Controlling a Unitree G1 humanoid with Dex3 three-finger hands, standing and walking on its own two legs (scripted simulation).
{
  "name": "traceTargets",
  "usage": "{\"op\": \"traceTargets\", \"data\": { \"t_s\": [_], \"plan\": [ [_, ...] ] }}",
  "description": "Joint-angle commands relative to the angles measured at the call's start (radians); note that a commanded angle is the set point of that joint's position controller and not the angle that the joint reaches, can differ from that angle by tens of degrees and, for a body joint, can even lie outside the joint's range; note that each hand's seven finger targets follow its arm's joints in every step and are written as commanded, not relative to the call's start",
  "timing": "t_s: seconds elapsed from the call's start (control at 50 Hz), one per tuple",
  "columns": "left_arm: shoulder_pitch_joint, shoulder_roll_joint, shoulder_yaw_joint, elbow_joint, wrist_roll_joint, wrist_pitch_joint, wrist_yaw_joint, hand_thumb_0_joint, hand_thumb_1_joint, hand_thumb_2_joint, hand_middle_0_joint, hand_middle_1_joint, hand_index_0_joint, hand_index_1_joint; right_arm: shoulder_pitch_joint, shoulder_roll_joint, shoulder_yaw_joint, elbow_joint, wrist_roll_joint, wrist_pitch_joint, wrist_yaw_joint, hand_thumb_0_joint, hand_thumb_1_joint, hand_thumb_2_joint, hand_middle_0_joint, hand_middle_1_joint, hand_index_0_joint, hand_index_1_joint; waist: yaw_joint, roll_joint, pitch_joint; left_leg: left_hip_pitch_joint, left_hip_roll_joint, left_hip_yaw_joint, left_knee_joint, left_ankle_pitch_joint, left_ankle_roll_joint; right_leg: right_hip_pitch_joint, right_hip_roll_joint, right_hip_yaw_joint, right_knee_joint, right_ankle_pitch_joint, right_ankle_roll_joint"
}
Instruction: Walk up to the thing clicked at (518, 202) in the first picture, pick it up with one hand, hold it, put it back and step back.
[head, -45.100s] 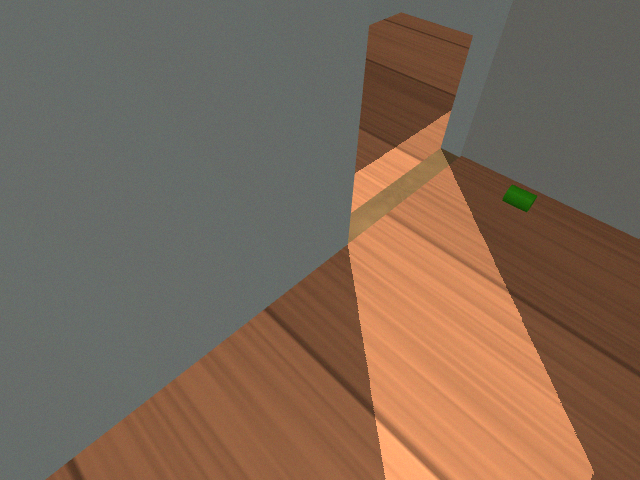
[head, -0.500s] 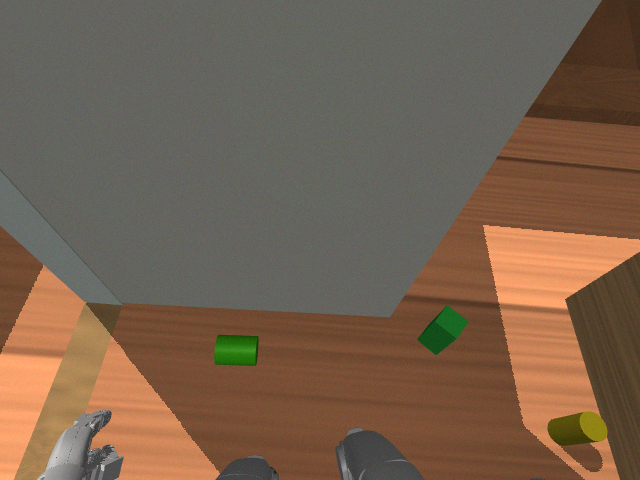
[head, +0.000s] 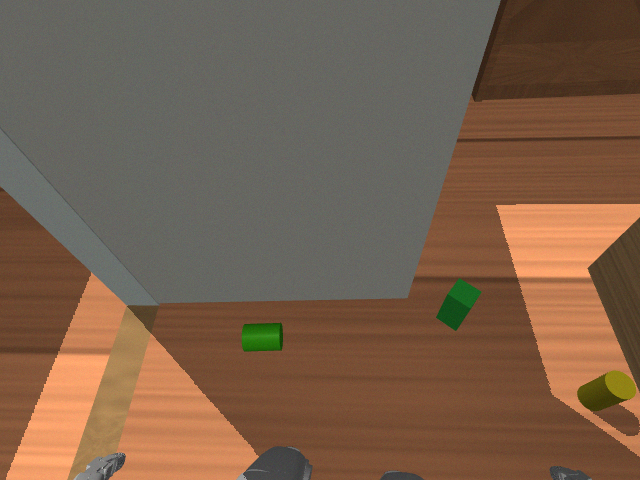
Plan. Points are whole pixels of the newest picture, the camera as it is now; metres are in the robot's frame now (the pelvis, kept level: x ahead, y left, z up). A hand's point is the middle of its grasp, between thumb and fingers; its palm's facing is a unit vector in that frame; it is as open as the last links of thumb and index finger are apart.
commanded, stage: step back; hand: left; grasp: from above
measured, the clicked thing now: (262, 337) +0.55 +0.25 -0.73
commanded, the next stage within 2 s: none
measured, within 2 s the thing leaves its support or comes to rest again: neither
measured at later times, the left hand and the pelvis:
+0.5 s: hand out of the picture -0.09 +0.28 -0.16, palm faces +0.00 -0.92 -0.39, open 7.3 cm; pelvis -0.16 +0.00 -0.01, yaw -2 degrees
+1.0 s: hand out of the picture -0.21 +0.26 -0.15, palm faces +0.08 -0.91 -0.41, open 7.3 cm; pelvis -0.34 -0.02 -0.02, yaw +3 degrees
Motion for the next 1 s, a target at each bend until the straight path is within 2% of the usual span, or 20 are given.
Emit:
{"op": "traceTargets", "data": {
  "t_s": [0.0,0.06,0.12,0.16,0.18,0.2,0.26,0.42,0.54,0.56,0.58,0.6,0.62,0.68,0.82,0.9,0.92,0.94,0.96,0.98],
  "plan": [
    [0.033,0.229,0.065,-0.107,0.006,-0.022,0.025,0.000,0.900,0.900,-0.200,-0.300,-0.200,-0.300,0.003,-0.139,-0.030,-0.083,-0.011,-0.034,-0.019,0.000,-0.900,-0.900,0.200,0.300,0.200,0.300,0.044,-0.190,-0.209,-0.109,0.051,0.043,-0.210,-0.044,-0.018,0.366,-0.230,0.200,-0.074,0.529,-0.195],
    [0.010,0.259,0.064,-0.125,0.000,-0.010,0.023,0.000,0.900,0.900,-0.200,-0.300,-0.200,-0.300,0.046,-0.142,-0.040,-0.079,-0.021,-0.038,-0.015,0.000,-0.900,-0.900,0.200,0.300,0.200,0.300,0.024,-0.246,-0.231,0.034,0.103,0.099,-0.435,-0.005,0.007,0.301,-0.245,0.196,-0.033,0.540,-0.179],
    [-0.036,0.260,0.051,-0.148,-0.018,0.009,0.011,0.000,0.900,0.900,-0.200,-0.300,-0.200,-0.300,0.130,-0.163,-0.061,-0.045,-0.038,-0.046,-0.008,0.000,-0.900,-0.900,0.200,0.300,0.200,0.300,-0.031,-0.180,-0.241,0.249,0.114,0.121,-0.729,0.328,0.036,0.117,-0.183,0.154,0.059,0.344,-0.099],
    [-0.028,0.193,0.039,-0.158,-0.029,0.011,0.012,0.000,0.900,0.900,-0.200,-0.300,-0.200,-0.300,0.056,-0.307,-0.092,-0.075,-0.061,-0.046,-0.001,0.000,-0.900,-0.900,0.200,0.300,0.200,0.300,-0.021,0.196,-0.192,0.309,0.432,-0.320,-0.805,0.488,0.180,-0.204,0.089,0.029,0.320,-0.262,-0.005],
    [-0.086,0.238,0.063,-0.155,-0.015,0.013,0.026,0.000,0.900,0.900,-0.200,-0.300,-0.200,-0.300,0.042,-0.356,-0.100,-0.089,-0.056,-0.044,0.005,0.000,-0.900,-0.900,0.200,0.300,0.200,0.300,-0.078,0.215,-0.168,0.120,0.530,-0.408,-0.828,0.466,0.307,-0.128,0.106,0.125,0.514,-0.430,0.009],
    [-0.076,0.257,0.066,-0.139,-0.008,0.012,0.027,0.000,0.900,0.900,-0.200,-0.300,-0.200,-0.300,0.003,-0.327,-0.097,-0.090,-0.056,-0.049,0.001,0.000,-0.900,-0.900,0.200,0.300,0.200,0.300,-0.060,0.170,-0.131,0.067,0.522,-0.396,-0.832,0.427,0.320,-0.120,0.091,0.163,0.618,-0.394,0.007],
    [0.044,0.232,0.066,-0.089,-0.028,0.015,0.013,0.000,0.900,0.900,-0.200,-0.300,-0.200,-0.300,-0.112,-0.204,-0.061,-0.124,-0.056,-0.051,-0.008,0.000,-0.900,-0.900,0.200,0.300,0.200,0.300,0.036,0.088,-0.109,0.162,0.351,-0.082,-0.763,0.530,0.213,-0.207,0.120,0.180,0.715,-0.223,-0.002],
    [0.048,0.213,0.055,-0.093,-0.014,-0.004,0.003,0.000,0.900,0.900,-0.200,-0.300,-0.200,-0.300,0.008,-0.207,-0.076,-0.126,-0.041,-0.045,-0.011,0.000,-0.900,-0.900,0.200,0.300,0.200,0.300,-0.056,0.153,-0.208,0.410,0.385,-0.069,-0.676,0.558,0.278,-0.168,0.045,0.087,0.377,-0.266,0.073],
    [0.232,0.221,0.064,0.019,-0.004,-0.015,-0.006,0.000,0.900,0.900,-0.200,-0.300,-0.200,-0.300,-0.079,-0.232,-0.080,-0.147,-0.026,-0.004,-0.002,0.000,-0.900,-0.900,0.200,0.300,0.200,0.300,0.020,0.159,-0.245,0.139,0.302,-0.010,-0.578,0.324,0.149,0.177,0.016,-0.032,-0.161,-0.015,0.004],
    [0.210,0.278,0.080,0.008,0.016,-0.018,-0.008,0.000,0.900,0.900,-0.200,-0.300,-0.200,-0.300,-0.071,-0.190,-0.069,-0.154,-0.019,-0.001,0.000,0.000,-0.900,-0.900,0.200,0.300,0.200,0.300,0.009,-0.006,-0.190,-0.033,0.205,0.015,-0.469,0.142,0.088,0.180,-0.084,0.180,-0.191,-0.112,-0.035],
    [0.159,0.375,0.104,-0.036,0.016,-0.017,-0.010,0.000,0.900,0.900,-0.200,-0.300,-0.200,-0.300,-0.094,-0.138,-0.056,-0.180,-0.013,-0.008,-0.005,0.000,-0.900,-0.900,0.200,0.300,0.200,0.300,0.027,-0.266,-0.122,-0.177,0.022,0.084,-0.271,-0.051,0.023,0.075,-0.278,0.456,-0.284,-0.207,-0.130],
    [0.060,0.463,0.117,-0.083,0.024,-0.014,-0.005,0.000,0.900,0.900,-0.200,-0.300,-0.200,-0.300,-0.113,-0.189,-0.077,-0.172,-0.027,-0.004,-0.020,0.000,-0.900,-0.900,0.200,0.300,0.200,0.300,0.066,-0.347,-0.071,-0.080,0.042,0.001,-0.037,-0.121,-0.005,-0.185,-0.451,0.632,-0.373,-0.249,-0.277],
    [-0.021,0.419,0.108,-0.107,0.014,-0.021,0.004,0.000,0.900,0.900,-0.200,-0.300,-0.200,-0.300,-0.074,-0.223,-0.090,-0.146,-0.017,-0.004,-0.016,0.000,-0.900,-0.900,0.200,0.300,0.200,0.300,0.015,-0.306,-0.022,-0.009,0.086,-0.060,0.064,-0.075,0.000,-0.291,-0.458,0.594,-0.384,-0.232,-0.275],
    [-0.129,0.271,0.078,-0.119,0.011,-0.025,0.008,0.000,0.900,0.900,-0.200,-0.300,-0.200,-0.300,0.048,-0.159,-0.062,-0.079,-0.011,-0.010,-0.010,0.000,-0.900,-0.900,0.200,0.300,0.200,0.300,-0.075,-0.158,-0.048,-0.044,-0.020,-0.026,0.100,0.056,0.011,-0.115,-0.190,0.144,-0.203,0.130,-0.122],
    [0.061,0.261,0.078,-0.113,0.013,-0.012,0.031,0.000,0.900,0.900,-0.200,-0.300,-0.200,-0.300,0.024,-0.132,-0.040,-0.109,-0.029,-0.034,-0.018,0.000,-0.900,-0.900,0.200,0.300,0.200,0.300,0.050,-0.232,-0.190,-0.086,0.082,0.062,-0.293,-0.056,-0.012,0.317,-0.267,0.189,-0.060,0.445,-0.176],
    [-0.019,0.273,0.062,-0.139,-0.010,0.012,0.023,0.000,0.900,0.900,-0.200,-0.300,-0.200,-0.300,0.156,-0.143,-0.061,-0.051,-0.039,-0.037,-0.012,0.000,-0.900,-0.900,0.200,0.300,0.200,0.300,-0.018,-0.209,-0.254,0.181,0.086,0.172,-0.721,0.227,0.026,0.213,-0.228,0.139,0.062,0.398,-0.119],
    [-0.022,0.250,0.050,-0.153,-0.011,0.018,0.020,0.000,0.900,0.900,-0.200,-0.300,-0.200,-0.300,0.155,-0.171,-0.073,-0.052,-0.045,-0.037,-0.012,0.000,-0.900,-0.900,0.200,0.300,0.200,0.300,-0.015,-0.153,-0.251,0.249,0.128,0.094,-0.748,0.337,0.045,0.107,-0.201,0.135,0.090,0.296,-0.076],
    [-0.019,0.220,0.043,-0.157,-0.017,0.019,0.016,0.000,0.900,0.900,-0.200,-0.300,-0.200,-0.300,0.144,-0.246,-0.093,-0.061,-0.057,-0.035,-0.011,0.000,-0.900,-0.900,0.200,0.300,0.200,0.300,-0.009,0.034,-0.255,0.315,0.303,-0.142,-0.741,0.456,0.113,-0.068,-0.102,0.068,0.214,0.071,-0.028],
    [-0.053,0.217,0.042,-0.163,-0.028,0.016,0.021,0.000,0.900,0.900,-0.200,-0.300,-0.200,-0.300,0.065,-0.333,-0.102,-0.087,-0.054,-0.028,0.001,0.000,-0.900,-0.900,0.200,0.300,0.200,0.300,-0.017,0.211,-0.211,0.237,0.455,-0.303,-0.782,0.499,0.247,-0.153,0.059,-0.039,0.360,-0.300,0.004],
    [-0.102,0.254,0.062,-0.157,-0.016,0.016,0.031,0.000,0.900,0.900,-0.200,-0.300,-0.200,-0.300,0.036,-0.369,-0.106,-0.101,-0.058,-0.031,0.000,0.000,-0.900,-0.900,0.200,0.300,0.200,0.300,-0.063,0.245,-0.168,0.053,0.546,-0.424,-0.827,0.472,0.357,-0.092,0.045,0.082,0.572,-0.425,0.018]
  ]
}}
